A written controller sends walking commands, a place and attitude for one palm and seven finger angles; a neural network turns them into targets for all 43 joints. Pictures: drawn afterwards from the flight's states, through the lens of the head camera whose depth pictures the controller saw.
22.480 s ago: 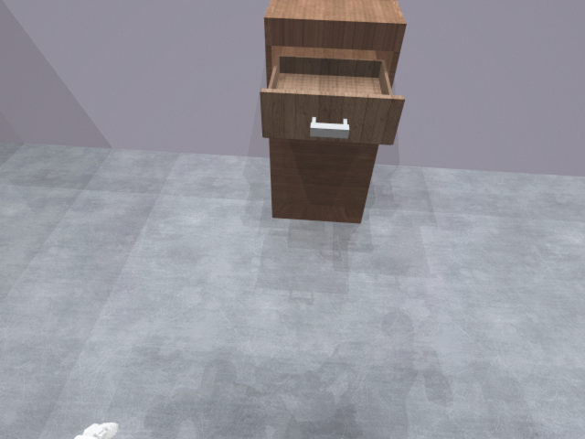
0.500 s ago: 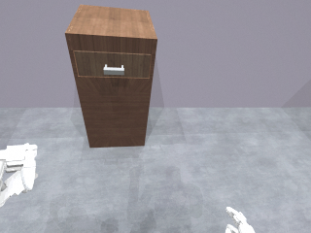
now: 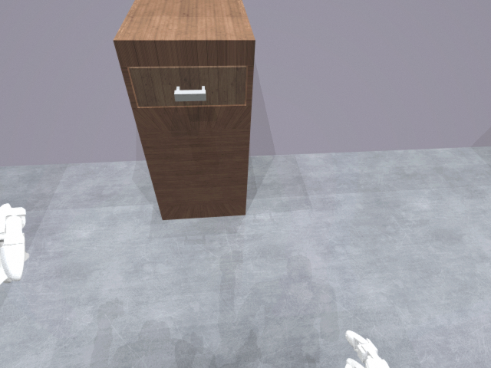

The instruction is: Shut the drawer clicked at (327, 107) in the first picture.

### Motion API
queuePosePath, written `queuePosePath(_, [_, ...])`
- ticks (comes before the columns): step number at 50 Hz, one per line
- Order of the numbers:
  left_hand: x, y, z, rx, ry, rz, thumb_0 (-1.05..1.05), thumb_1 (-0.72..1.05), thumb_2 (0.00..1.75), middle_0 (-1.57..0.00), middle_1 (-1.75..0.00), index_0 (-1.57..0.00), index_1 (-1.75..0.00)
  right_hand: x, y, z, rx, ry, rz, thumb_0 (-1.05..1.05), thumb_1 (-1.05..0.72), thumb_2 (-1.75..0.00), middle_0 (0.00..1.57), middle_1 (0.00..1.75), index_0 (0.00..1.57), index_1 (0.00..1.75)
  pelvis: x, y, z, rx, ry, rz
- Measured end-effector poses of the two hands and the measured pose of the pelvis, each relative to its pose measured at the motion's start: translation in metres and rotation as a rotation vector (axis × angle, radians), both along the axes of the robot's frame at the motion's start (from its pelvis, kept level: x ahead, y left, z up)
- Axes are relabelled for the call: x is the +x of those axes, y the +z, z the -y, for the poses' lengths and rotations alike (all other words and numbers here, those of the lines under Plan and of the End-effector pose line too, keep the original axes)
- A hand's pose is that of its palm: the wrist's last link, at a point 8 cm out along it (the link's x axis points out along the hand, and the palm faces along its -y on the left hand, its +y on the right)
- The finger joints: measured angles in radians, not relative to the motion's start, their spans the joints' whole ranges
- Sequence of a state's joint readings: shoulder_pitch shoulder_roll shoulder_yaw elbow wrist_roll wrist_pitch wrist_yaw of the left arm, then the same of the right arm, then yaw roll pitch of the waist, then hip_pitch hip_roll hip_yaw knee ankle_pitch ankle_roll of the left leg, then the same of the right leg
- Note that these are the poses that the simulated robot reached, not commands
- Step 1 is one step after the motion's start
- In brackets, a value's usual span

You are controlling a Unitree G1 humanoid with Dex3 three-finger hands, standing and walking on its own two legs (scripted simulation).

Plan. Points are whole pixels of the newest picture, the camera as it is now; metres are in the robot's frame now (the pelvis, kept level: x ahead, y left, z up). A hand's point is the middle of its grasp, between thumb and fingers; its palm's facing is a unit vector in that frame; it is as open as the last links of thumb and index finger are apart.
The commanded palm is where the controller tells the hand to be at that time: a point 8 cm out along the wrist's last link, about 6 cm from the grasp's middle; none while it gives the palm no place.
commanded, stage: stop stepping back and stand still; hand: left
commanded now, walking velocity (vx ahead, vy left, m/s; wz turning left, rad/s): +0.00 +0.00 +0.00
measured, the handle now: (190, 92) +0.95 +0.20 -0.03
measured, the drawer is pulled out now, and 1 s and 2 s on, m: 0.00 0.00 0.00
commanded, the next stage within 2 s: let the arm hang, fingers relaxed in 0.04 s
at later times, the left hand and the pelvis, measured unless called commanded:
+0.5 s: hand out of the picture +0.10 +0.20 -0.15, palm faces +0.09 -0.97 -0.22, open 3.4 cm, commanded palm none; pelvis +0.01 +0.00 +0.00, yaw +4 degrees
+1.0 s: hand out of the picture +0.01 +0.20 -0.15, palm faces +0.05 -0.98 -0.20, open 7.2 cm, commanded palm none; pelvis +0.01 +0.02 +0.02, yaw +2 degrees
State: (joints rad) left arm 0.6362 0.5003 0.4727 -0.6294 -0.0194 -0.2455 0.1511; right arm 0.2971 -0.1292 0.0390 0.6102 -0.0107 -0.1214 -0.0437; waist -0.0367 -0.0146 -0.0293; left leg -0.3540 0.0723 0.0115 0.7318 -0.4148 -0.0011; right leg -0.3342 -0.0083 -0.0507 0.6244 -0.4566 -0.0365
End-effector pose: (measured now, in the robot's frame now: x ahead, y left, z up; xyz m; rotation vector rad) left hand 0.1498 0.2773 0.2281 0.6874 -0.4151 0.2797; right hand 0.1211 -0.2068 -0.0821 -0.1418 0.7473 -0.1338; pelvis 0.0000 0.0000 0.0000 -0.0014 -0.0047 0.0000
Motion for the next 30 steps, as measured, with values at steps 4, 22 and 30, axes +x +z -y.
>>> queuePosePath(4, [-0.003, -0.027, -0.013, -0.089, 0.082, -0.110, 0.01, 0.89, 0.90, -1.40, -1.60, -1.41, -1.59, 0.001, -0.017, 0.017, -0.035, 0.008, -0.113, 0.01, -0.90, -0.90, 0.21, 0.30, 0.20, 0.30, -0.001, 0.000, -0.006, -0.011, 0.010, 0.013])
queuePosePath(22, [-0.047, -0.341, 0.046, -0.691, 0.303, -1.294, 0.02, 0.90, 0.90, -1.10, -1.37, -1.10, -1.29, -0.016, -0.039, 0.023, -0.044, 0.044, -0.381, 0.00, -0.91, -0.90, 0.20, 0.30, 0.20, 0.30, 0.013, 0.000, -0.002, 0.006, 0.068, -0.012])
queuePosePath(30, [-0.087, -0.346, 0.018, -0.672, 0.401, -1.463, 0.01, 0.90, 0.90, -0.80, -1.02, -0.80, -0.96, -0.054, -0.036, 0.008, -0.026, 0.009, -0.504, 0.00, -0.91, -0.90, 0.20, 0.30, 0.20, 0.30, 0.012, 0.014, -0.010, -0.008, 0.052, 0.001])
